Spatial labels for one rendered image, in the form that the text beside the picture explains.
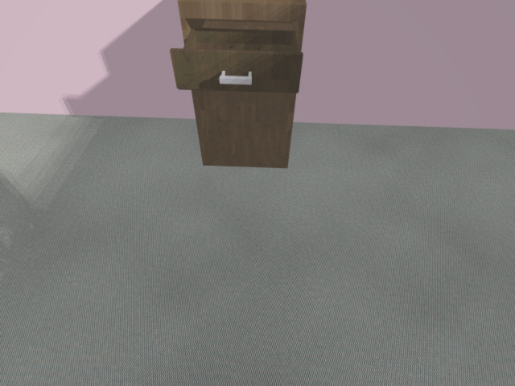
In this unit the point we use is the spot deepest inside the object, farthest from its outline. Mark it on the handle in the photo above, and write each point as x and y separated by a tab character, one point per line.
235	79

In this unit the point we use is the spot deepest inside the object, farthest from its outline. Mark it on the drawer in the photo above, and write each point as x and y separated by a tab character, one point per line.
271	55

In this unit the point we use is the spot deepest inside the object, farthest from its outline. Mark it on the cabinet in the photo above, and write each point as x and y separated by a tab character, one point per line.
250	129

